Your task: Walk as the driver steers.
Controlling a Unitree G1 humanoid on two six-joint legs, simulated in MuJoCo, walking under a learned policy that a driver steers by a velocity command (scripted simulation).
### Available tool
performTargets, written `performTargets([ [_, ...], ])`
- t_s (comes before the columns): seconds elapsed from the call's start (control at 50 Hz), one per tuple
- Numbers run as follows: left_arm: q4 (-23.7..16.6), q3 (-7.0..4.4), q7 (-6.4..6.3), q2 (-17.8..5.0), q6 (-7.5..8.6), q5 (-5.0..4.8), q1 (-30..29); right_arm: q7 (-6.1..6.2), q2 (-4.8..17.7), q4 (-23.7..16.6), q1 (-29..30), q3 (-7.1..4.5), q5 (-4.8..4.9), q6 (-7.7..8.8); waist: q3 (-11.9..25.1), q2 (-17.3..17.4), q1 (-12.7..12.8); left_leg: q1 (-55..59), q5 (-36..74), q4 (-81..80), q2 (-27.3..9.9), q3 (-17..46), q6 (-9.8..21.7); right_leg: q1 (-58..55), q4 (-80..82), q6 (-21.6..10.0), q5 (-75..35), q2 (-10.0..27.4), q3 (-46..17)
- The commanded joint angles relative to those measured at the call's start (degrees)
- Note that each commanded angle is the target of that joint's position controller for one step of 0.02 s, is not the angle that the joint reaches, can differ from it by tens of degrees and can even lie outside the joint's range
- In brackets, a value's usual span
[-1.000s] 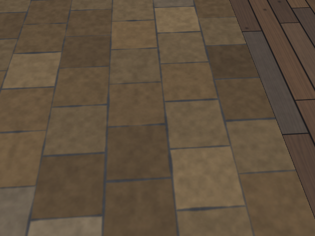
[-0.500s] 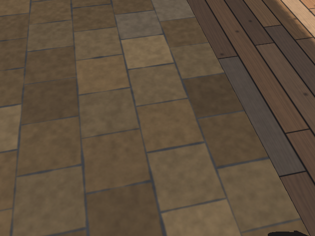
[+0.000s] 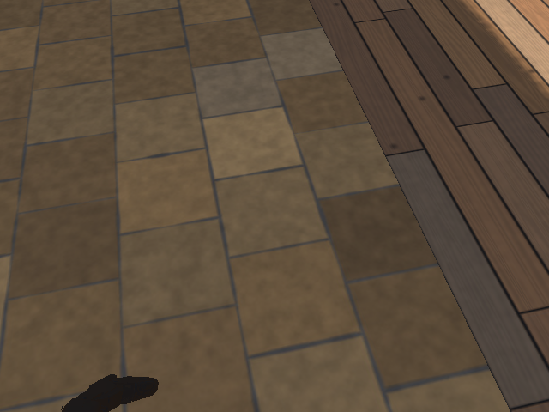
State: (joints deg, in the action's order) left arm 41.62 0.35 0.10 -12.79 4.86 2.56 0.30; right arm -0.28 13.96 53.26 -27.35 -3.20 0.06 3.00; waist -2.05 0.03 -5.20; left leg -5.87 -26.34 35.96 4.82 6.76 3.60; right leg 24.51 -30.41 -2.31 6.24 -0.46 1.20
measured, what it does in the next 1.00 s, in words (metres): walks ahead, turning left: left foot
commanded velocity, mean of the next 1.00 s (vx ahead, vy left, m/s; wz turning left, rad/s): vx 0.50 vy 0.00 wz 0.32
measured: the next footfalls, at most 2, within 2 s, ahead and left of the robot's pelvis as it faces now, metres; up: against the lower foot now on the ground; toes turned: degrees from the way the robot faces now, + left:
left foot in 0.50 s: +0.36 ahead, +0.15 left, +0.00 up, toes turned +22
right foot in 1.08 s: +0.69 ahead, +0.13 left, +0.00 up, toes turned +12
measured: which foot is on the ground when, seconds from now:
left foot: up 0.00-0.48, down 0.50-1.00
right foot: down 0.00-0.52, up 0.54-1.00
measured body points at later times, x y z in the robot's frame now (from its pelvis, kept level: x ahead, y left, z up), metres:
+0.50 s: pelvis +0.23 +0.04 -0.01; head +0.27 +0.06 +0.44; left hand +0.12 +0.28 -0.14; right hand +0.52 -0.11 -0.09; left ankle +0.32 +0.14 -0.73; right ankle +0.09 -0.10 -0.72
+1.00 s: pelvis +0.48 +0.14 +0.00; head +0.51 +0.15 +0.45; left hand +0.55 +0.41 -0.12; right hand +0.55 -0.11 -0.13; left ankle +0.32 +0.14 -0.73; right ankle +0.67 +0.09 -0.70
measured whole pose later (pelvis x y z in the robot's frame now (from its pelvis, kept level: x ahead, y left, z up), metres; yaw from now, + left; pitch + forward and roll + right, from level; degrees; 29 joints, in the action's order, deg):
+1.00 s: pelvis +0.48 +0.14 +0.00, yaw +17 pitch +1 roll +1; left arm 45.8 -1.8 2.6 -13.6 0.8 1.6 8.0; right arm 1.0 13.3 52.9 -22.5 -1.5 -1.4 4.6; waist -2.2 -1.8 -2.4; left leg 9.2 -18.5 7.9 6.4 -5.4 5.5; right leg 34.6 -37.5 -3.9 2.2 1.3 3.5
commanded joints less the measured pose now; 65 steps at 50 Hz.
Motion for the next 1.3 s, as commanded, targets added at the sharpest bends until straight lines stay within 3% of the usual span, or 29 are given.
performTargets([
  [0.02,1.0,-4.76,-1.20,-13.1,-0.90,0.03,18.1,0.63,6.9,-5.7,-1.5,-1.43,-0.35,-0.14,11.4,-9.0,8.0,-32.2,-3.5,31.3,-3.0,-2.3,1.9,-33.2,15.9,-9.3,26.1,25.4,-39.3],
  [0.04,0.3,-3.64,-0.96,-8.4,-0.81,-0.47,14.5,0.05,6.7,-5.6,1.6,-1.65,-0.95,-0.47,5.2,-3.8,7.1,-32.1,2.0,31.6,-5.1,-1.7,1.7,-26.9,16.8,-8.2,23.2,22.3,-31.0],
  [0.1,1.4,-2.97,-0.87,-5.4,0.46,-0.85,13.0,-1.37,4.7,-6.1,4.7,-1.61,-2.08,-1.84,0.8,-6.2,4.8,-28.5,7.9,28.9,-8.3,-3.2,-0.2,-18.3,20.0,-5.6,4.3,15.9,-13.7],
  [0.18,3.5,-3.67,-0.66,-6.5,1.92,-1.68,16.4,-2.59,3.8,-8.6,10.2,-1.45,-2.17,-3.10,1.1,-4.9,4.5,-32.5,13.8,28.7,-9.1,-4.0,-1.5,-19.6,21.5,-6.3,-7.1,15.6,-5.6],
  [0.28,5.5,-3.95,-0.53,-6.6,1.60,-1.37,19.3,-3.69,2.8,-12.3,19.9,-0.51,-2.02,-3.07,-1.4,-4.5,5.9,-34.9,22.9,17.2,-9.4,-6.6,-2.4,-20.7,22.0,-6.0,-11.8,14.0,3.2],
  [0.38,7.5,-4.66,-0.96,-9.0,0.91,-1.34,23.0,-4.52,2.6,-15.8,28.4,0.37,-2.31,-2.79,-3.2,-4.4,8.1,-30.5,22.5,4.0,-8.3,-11.8,0.4,-25.0,20.3,-5.0,-16.4,15.8,8.1],
  [0.44,8.6,-5.03,-1.45,-10.8,-0.29,-1.19,24.1,-4.07,3.6,-16.4,28.0,-0.01,-2.70,-2.84,-1.7,-5.4,7.1,-25.0,14.7,0.3,-4.6,-15.1,3.5,-29.3,12.4,-3.9,-35.2,16.5,11.3],
  [0.48,8.9,-5.40,-1.64,-12.6,-1.39,-1.22,24.3,-3.26,5.4,-14.2,19.4,-1.10,-2.91,-2.33,4.0,-5.7,3.3,-14.3,10.2,-2.6,0.0,-16.0,6.4,-29.6,-3.0,-3.5,-46.7,16.3,12.9],
  [0.5,8.3,-5.29,-1.59,-12.5,-1.79,-1.34,23.7,-2.45,7.2,-11.0,9.8,-2.23,-3.39,-1.78,9.5,-3.0,-1.1,-1.0,12.4,-7.0,0.8,-14.0,8.3,-23.2,-16.6,-1.9,-39.2,15.1,14.1],
  [0.52,5.5,-4.19,-1.11,-8.3,-1.61,-1.77,25.1,-1.46,13.3,-10.0,3.9,-4.06,-3.82,-1.74,16.2,5.4,-2.1,16.6,3.0,-8.9,-13.1,5.4,12.8,-4.9,-35.0,0.5,-11.4,11.9,13.9],
  [0.54,1.1,-4.14,-0.21,-7.0,-1.02,-1.61,22.4,-1.10,18.2,-11.6,5.5,-5.09,-1.84,-2.23,20.0,13.5,0.0,25.3,6.9,-17.9,-25.6,36.3,20.1,14.2,-51.1,3.5,25.7,-0.1,6.1],
  [0.56,-0.2,-4.67,-0.04,-10.1,-0.64,-1.02,14.8,-0.60,16.4,-11.2,4.7,-4.79,-1.03,-2.88,14.4,3.8,-2.4,22.6,13.3,-19.6,-23.8,30.1,18.7,20.5,-51.9,3.0,20.6,2.9,-2.0],
  [0.58,-0.5,-4.08,0.14,-8.5,0.05,-1.83,14.0,-0.09,13.7,-10.4,7.5,-4.04,-0.72,-2.74,7.5,2.2,0.0,15.0,20.2,-19.5,-22.4,21.8,17.2,20.1,-48.1,2.5,15.0,5.4,-2.1],
  [0.6,0.6,-3.97,0.03,-8.1,0.27,-1.76,15.6,0.06,10.8,-10.3,10.0,-3.24,-0.69,-2.33,3.5,-0.4,3.1,7.3,27.7,-20.2,-19.0,16.2,14.5,16.0,-42.0,2.4,12.7,7.3,-2.2],
  [0.64,3.0,-3.66,0.32,-6.9,-1.70,-0.22,20.4,0.15,6.7,-10.6,13.8,-1.69,-0.61,-1.08,3.4,0.2,7.1,-0.1,35.3,-21.8,-15.0,7.9,11.7,7.9,-36.7,2.8,11.7,8.6,-2.1],
  [0.66,3.7,-3.60,0.66,-6.4,-2.62,0.11,21.6,-0.09,6.0,-10.1,13.1,-1.28,-0.56,-0.18,4.1,0.7,7.5,-1.3,38.5,-22.7,-14.3,6.2,11.5,6.0,-35.8,3.0,11.1,8.2,-1.3],
  [0.74,2.9,-3.67,1.56,-5.9,-3.77,-0.68,16.0,-0.48,7.6,-6.9,8.2,-1.41,-0.54,1.35,0.6,2.1,5.9,-0.7,39.8,-26.8,-13.3,1.1,8.5,11.0,-29.3,2.7,2.9,8.5,-0.4],
  [0.84,1.5,-3.58,1.91,-5.5,-3.50,-1.53,8.1,-0.04,7.1,-5.0,4.9,-0.75,-1.00,1.98,-2.1,2.6,3.0,5.0,39.5,-28.7,-13.5,-4.2,4.8,16.1,-19.4,1.2,-5.6,5.3,-2.6],
  [0.92,-0.1,-2.97,2.40,-4.7,-3.14,-1.10,2.8,0.96,6.1,-3.1,3.1,-0.02,-1.28,2.24,-4.2,2.4,1.7,10.0,44.5,-29.0,-15.0,-8.1,3.9,16.4,-11.0,-0.2,-7.3,3.0,0.2],
  [0.98,-1.2,-2.52,2.66,-4.0,-2.89,-0.92,1.3,1.82,6.6,-1.6,2.4,0.34,-1.56,2.09,-3.8,2.8,2.1,13.9,58.7,-24.6,-16.0,-11.1,2.8,12.1,-5.2,-2.4,-3.1,0.6,4.4],
  [1.04,1.0,-3.42,2.02,-6.1,-2.82,-0.85,10.6,2.77,9.6,-1.1,3.8,-0.14,-2.04,1.51,2.5,5.9,6.8,16.1,83.1,-8.3,-17.0,-13.3,1.5,0.6,-3.6,-6.3,5.5,-4.6,7.5],
  [1.06,3.3,-4.25,1.74,-7.8,-2.41,-0.62,18.2,2.81,10.5,-1.5,4.6,-0.36,-2.13,1.11,6.3,5.9,10.1,13.2,80.2,2.2,-16.9,-13.8,1.5,-8.0,-0.7,-8.0,5.8,-5.6,6.2],
  [1.08,5.5,-5.51,1.21,-10.5,-2.10,0.26,27.0,2.65,10.9,-3.0,7.1,-0.30,-1.59,1.21,10.7,3.2,15.1,2.7,65.4,17.4,-15.3,-15.3,1.0,-21.8,3.3,-11.3,5.2,-1.1,-1.0],
  [1.1,5.4,-7.64,0.41,-17.8,-2.53,0.55,29.2,1.46,5.2,-6.3,4.4,0.89,-0.52,1.88,16.1,-10.3,12.3,-21.0,18.9,41.2,-4.6,-16.0,-1.7,-40.1,3.7,-20.4,2.4,16.2,-28.4],
  [1.12,5.4,-7.53,0.82,-16.6,-2.91,-2.18,26.7,0.96,7.5,-7.4,7.1,0.37,-1.57,2.37,18.5,-6.7,11.5,-32.0,-2.4,49.5,-0.1,-4.9,-1.4,-42.7,10.8,-24.3,-0.9,19.9,-45.1],
  [1.14,5.2,-7.23,0.69,-15.0,-3.15,-2.85,22.8,0.48,7.2,-8.8,10.8,0.65,-1.68,3.02,9.5,-2.7,9.9,-36.0,3.5,46.8,-4.8,-1.6,-1.0,-35.1,12.7,-22.1,1.2,18.3,-35.8],
  [1.18,4.3,-5.82,0.44,-9.8,-3.07,-2.43,17.1,0.54,7.3,-8.9,11.6,0.63,-1.32,3.01,-0.1,3.0,5.7,-31.1,7.0,38.4,-8.0,-3.6,-2.4,-19.8,14.5,-17.4,-18.5,14.0,-24.2],
  [1.22,4.1,-5.25,0.36,-8.9,-2.27,-2.73,15.7,0.69,6.1,-9.0,9.3,0.93,-2.49,0.53,0.5,1.7,3.0,-24.7,6.5,32.9,-8.6,-4.4,-4.8,-13.1,14.3,-15.1,-33.6,9.8,-16.3],
  [1.3,4.4,-5.98,0.43,-11.9,-1.94,-2.54,17.6,0.72,4.9,-11.0,11.4,1.26,-2.24,-1.45,3.7,-2.0,3.1,-24.0,11.9,22.9,-6.8,-7.1,-7.0,-12.6,11.7,-12.2,-46.6,4.9,-11.4],
])
Velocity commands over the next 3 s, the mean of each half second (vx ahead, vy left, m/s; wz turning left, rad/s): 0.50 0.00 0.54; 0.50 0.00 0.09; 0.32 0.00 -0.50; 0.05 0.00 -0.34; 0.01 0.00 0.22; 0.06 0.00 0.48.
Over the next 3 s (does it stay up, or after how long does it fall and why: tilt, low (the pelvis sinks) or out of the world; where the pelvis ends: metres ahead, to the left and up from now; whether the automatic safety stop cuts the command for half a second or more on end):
stays up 0.77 0.19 0.02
